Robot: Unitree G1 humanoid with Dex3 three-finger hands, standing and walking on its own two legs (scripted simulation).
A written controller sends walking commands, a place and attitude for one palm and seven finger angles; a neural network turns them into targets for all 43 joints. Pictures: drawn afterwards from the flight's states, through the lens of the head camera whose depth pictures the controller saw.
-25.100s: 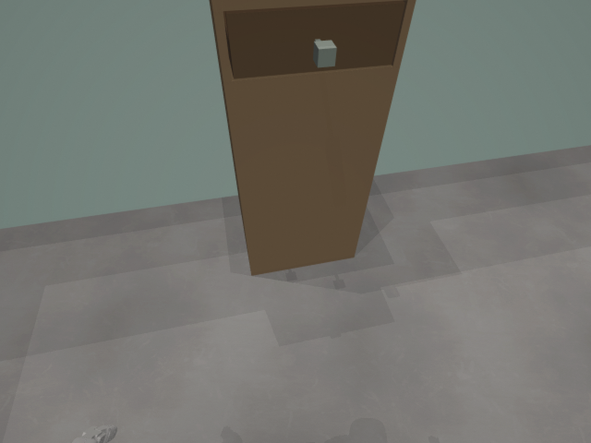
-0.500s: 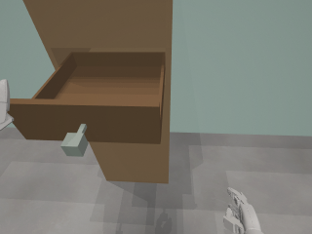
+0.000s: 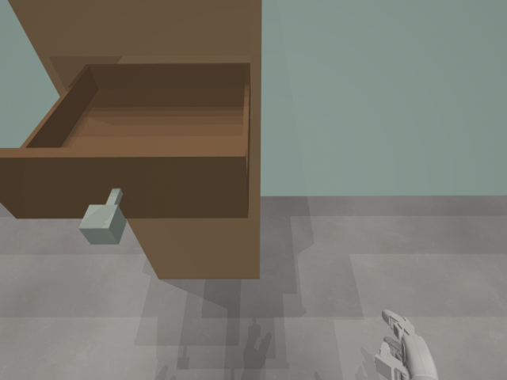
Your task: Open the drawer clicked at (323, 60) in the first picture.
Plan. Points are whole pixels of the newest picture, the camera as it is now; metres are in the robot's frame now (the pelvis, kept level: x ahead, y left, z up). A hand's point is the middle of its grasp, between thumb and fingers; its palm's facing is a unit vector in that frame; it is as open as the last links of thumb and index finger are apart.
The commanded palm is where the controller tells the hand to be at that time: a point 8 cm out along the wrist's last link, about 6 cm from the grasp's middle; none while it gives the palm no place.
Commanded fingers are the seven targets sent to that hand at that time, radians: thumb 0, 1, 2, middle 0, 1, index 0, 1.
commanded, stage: step back with the hand held close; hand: left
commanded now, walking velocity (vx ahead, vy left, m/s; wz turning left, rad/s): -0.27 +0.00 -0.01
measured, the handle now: (108, 212) +0.31 +0.23 +0.13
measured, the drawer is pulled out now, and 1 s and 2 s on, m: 0.29 0.29 0.29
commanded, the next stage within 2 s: stop stepping back and stand still in 0.82 s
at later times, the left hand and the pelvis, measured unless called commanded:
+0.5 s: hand out of the picture +0.10 +0.26 +0.33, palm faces +0.66 -0.69 -0.30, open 7.4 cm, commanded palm +0.04 +0.30 +0.32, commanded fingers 0.00 0.90 0.90 -0.20 -0.30 -0.20 -0.30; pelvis -0.09 +0.02 -0.02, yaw +0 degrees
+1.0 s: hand out of the picture -0.01 +0.28 +0.31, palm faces +0.64 -0.66 -0.40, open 7.4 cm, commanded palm -0.09 +0.33 +0.32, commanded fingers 0.00 0.90 0.90 -0.20 -0.30 -0.20 -0.30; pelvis -0.21 +0.05 -0.01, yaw +2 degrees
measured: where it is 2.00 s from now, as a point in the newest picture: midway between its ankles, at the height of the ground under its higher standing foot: outside the picture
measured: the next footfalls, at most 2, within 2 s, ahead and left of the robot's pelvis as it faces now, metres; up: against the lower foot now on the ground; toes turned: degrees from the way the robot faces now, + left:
right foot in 0.64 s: -0.06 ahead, -0.11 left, +0.00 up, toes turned +0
left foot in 0.88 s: -0.19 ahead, +0.15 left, +0.00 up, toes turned +1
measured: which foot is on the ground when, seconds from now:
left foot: down 0.00-0.68, up 0.70-0.86, down 0.88-1.00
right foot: down 0.00-0.50, up 0.52-0.62, down 0.64-0.88, up 0.90-1.00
